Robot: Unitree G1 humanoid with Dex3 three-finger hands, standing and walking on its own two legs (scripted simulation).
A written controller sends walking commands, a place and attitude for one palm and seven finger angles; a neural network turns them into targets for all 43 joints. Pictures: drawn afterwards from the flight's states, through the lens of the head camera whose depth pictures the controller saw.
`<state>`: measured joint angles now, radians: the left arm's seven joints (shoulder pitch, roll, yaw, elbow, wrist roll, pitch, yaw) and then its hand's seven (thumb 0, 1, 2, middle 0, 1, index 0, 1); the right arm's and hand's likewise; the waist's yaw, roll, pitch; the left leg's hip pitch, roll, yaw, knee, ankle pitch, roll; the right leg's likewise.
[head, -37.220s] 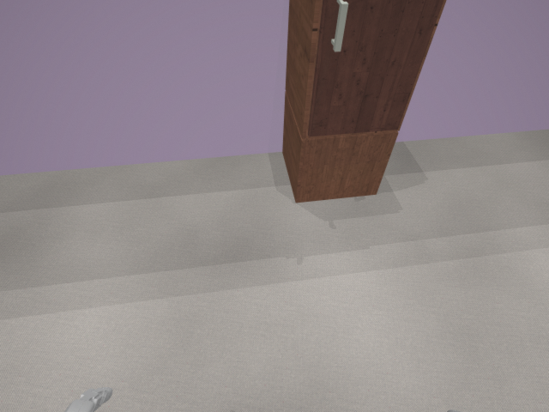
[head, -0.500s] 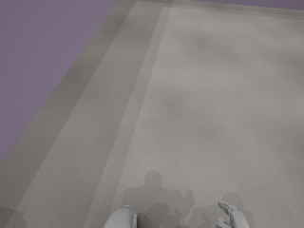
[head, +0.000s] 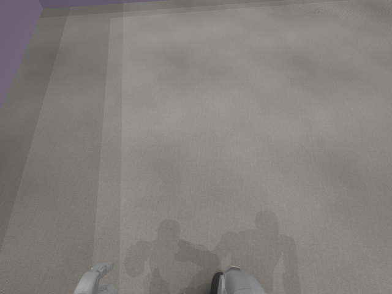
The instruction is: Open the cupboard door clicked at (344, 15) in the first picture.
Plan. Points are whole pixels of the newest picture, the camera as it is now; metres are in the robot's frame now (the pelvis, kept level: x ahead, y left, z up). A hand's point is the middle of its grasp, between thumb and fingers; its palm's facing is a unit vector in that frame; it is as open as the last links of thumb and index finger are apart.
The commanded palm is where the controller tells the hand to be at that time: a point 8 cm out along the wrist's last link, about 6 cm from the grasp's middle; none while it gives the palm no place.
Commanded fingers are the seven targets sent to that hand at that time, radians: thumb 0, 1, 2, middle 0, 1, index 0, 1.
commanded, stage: turn to face it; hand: left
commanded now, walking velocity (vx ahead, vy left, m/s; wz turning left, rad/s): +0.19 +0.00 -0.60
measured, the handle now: out of the picture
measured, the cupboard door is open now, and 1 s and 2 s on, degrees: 45 45 45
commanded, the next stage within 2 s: none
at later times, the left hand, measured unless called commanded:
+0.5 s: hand (130, 246) +0.25 +0.17 -0.17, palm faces +0.14 -0.97 -0.20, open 7.2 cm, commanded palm none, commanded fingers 0.00 0.90 0.90 -0.20 -0.30 -0.20 -0.30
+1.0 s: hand (136, 211) +0.32 +0.16 -0.14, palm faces +0.39 -0.87 -0.29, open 7.4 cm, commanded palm none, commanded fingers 0.00 0.90 0.90 -0.20 -0.30 -0.20 -0.30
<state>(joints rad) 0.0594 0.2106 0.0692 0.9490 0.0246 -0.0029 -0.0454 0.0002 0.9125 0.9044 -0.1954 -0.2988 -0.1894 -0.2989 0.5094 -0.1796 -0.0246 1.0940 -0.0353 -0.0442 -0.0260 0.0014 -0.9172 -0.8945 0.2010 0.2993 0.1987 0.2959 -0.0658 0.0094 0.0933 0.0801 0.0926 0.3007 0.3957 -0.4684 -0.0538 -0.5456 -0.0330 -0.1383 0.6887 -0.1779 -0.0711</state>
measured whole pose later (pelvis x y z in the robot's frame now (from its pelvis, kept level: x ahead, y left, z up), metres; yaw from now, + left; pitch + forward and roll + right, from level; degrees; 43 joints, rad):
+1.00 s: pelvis +0.30 -0.08 +0.01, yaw +24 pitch +2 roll +1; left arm 0.13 0.21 0.05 0.88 0.02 0.00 0.02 0.00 0.91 0.90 -0.20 -0.30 -0.20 -0.30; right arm 0.19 -0.25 -0.09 0.93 -0.02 0.06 0.00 0.00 -0.91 -0.89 0.21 0.30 0.20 0.30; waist -0.03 0.04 0.08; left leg -0.47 -0.04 -0.10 0.86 -0.47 -0.03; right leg -0.32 -0.04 -0.04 0.61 -0.33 0.00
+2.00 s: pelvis +0.37 -0.10 +0.02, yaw +62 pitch +0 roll +2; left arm 0.19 0.16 0.03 0.88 0.02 0.01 0.02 0.00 0.91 0.90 -0.20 -0.30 -0.20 -0.30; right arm 0.19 -0.25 -0.09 0.96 -0.02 0.09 0.02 0.00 -0.91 -0.89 0.20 0.30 0.20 0.30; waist -0.05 0.01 0.11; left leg -0.50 0.02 0.02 1.11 -0.43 -0.07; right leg -0.20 -0.10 -0.17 0.51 -0.31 -0.01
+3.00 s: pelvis +0.38 -0.09 +0.01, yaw +99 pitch +0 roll +2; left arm 0.23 0.19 0.05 0.90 0.03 0.01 0.02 0.00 0.91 0.90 -0.21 -0.30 -0.20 -0.30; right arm 0.10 -0.25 -0.08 0.95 -0.01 0.08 0.03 0.00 -0.91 -0.89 0.20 0.30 0.20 0.30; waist 0.00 -0.02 0.14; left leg -0.39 0.02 0.07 0.79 -0.44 -0.05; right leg -0.17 -0.15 -0.26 0.56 -0.37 0.02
